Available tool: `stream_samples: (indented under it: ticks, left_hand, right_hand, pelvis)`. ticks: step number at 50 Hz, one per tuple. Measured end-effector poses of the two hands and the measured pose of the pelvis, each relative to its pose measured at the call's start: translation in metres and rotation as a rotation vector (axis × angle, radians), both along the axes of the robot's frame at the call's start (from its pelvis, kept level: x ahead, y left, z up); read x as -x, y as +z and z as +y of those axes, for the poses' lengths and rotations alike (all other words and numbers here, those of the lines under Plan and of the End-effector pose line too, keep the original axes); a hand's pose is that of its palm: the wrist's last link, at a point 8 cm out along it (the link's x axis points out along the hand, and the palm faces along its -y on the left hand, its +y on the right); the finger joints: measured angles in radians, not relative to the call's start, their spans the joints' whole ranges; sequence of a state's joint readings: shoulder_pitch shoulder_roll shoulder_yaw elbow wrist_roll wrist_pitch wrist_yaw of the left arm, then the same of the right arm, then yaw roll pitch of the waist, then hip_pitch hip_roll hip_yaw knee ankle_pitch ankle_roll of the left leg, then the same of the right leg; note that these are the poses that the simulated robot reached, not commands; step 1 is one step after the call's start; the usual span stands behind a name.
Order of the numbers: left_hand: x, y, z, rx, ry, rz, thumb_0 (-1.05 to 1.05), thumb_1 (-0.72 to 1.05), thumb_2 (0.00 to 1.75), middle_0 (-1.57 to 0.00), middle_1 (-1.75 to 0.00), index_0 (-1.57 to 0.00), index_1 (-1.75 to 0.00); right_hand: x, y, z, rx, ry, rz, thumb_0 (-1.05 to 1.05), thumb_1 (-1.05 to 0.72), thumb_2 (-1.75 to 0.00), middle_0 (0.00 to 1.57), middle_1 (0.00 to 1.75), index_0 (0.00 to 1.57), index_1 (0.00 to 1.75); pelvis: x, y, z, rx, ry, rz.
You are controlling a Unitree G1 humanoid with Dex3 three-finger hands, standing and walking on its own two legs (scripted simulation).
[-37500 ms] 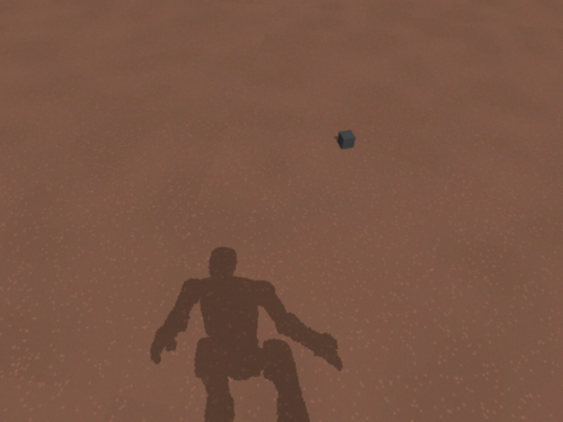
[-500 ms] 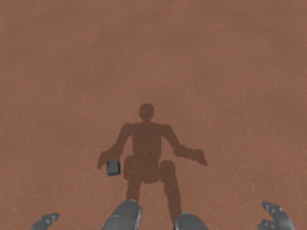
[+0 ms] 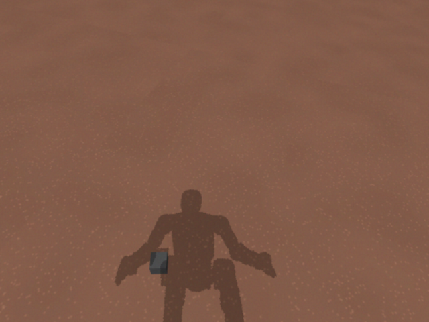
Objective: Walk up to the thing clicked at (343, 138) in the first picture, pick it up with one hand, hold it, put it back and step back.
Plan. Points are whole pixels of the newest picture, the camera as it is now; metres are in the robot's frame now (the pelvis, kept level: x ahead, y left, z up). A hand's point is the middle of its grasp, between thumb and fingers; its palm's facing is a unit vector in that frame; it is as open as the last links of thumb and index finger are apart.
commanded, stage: walk up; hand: left
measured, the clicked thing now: (159, 263) +0.48 +0.22 -0.72
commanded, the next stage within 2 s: none
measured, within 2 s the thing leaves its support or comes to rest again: neither
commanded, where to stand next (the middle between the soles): +0.11 -0.05 m, yaw +4 degrees
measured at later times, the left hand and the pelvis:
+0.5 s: hand out of the picture +0.08 +0.27 -0.14, palm faces -0.07 -0.92 -0.38, open 7.4 cm; pelvis +0.02 +0.00 +0.00, yaw -4 degrees
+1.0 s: hand out of the picture +0.14 +0.28 -0.16, palm faces -0.10 -0.93 -0.35, open 7.4 cm; pelvis +0.05 +0.02 +0.00, yaw -6 degrees
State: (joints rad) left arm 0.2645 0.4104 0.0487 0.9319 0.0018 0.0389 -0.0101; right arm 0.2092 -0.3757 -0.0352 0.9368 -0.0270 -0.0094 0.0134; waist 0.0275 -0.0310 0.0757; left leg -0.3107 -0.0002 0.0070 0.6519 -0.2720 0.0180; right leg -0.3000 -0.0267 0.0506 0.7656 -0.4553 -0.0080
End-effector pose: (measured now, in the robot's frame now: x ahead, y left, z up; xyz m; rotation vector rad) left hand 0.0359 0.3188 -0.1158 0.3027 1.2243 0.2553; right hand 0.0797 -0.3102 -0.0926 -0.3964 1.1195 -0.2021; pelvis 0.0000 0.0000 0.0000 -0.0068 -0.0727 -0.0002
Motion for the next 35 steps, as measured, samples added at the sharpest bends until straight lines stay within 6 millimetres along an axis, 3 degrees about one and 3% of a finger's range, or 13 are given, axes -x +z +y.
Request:
stream_samples:
  ticks: [7, 18, 24, 29, 35]
  left_hand:
    - [-0.005, -0.01, -0.005, 0.058, -0.041, 0.029, 0.01, 0.91, 0.9, -0.2, -0.3, -0.21, -0.3]
    - [0.0, 0.008, -0.01, 0.001, -0.08, 0.057, 0.01, 0.9, 0.9, -0.2, -0.3, -0.21, -0.3]
    - [-0.03, 0.01, -0.008, -0.013, -0.09, 0.033, 0.01, 0.9, 0.9, -0.2, -0.3, -0.21, -0.3]
    - [-0.061, 0.015, -0.022, -0.023, -0.129, -0.017, 0.01, 0.91, 0.9, -0.2, -0.3, -0.21, -0.3]
    - [-0.075, 0.022, -0.027, -0.006, -0.141, -0.053, 0.01, 0.9, 0.9, -0.2, -0.3, -0.21, -0.3]
  right_hand:
    - [-0.004, 0.011, 0.024, -0.015, 0.015, -0.025, 0.0, -0.9, -0.9, 0.2, 0.3, 0.21, 0.3]
    - [0.008, -0.004, 0.003, -0.045, -0.066, -0.012, 0.0, -0.91, -0.9, 0.2, 0.3, 0.2, 0.3]
    - [0.018, -0.013, 0.0, -0.053, -0.094, 0.012, 0.0, -0.91, -0.9, 0.2, 0.3, 0.2, 0.3]
    - [0.024, -0.016, -0.008, -0.069, -0.116, 0.057, 0.0, -0.91, -0.9, 0.2, 0.3, 0.2, 0.3]
    - [0.001, -0.01, -0.017, -0.048, -0.089, 0.063, 0.01, -0.91, -0.9, 0.2, 0.3, 0.2, 0.3]
  pelvis:
    - [0.008, 0.007, 0.007, 0.01, -0.024, 0.03]
    - [-0.001, 0.007, 0.001, 0.013, -0.049, 0.026]
    - [-0.015, 0.004, 0.0, -0.022, -0.059, 0.031]
    - [-0.023, 0.006, -0.014, -0.008, -0.06, 0.039]
    - [-0.041, 0.01, -0.011, -0.012, -0.062, 0.031]
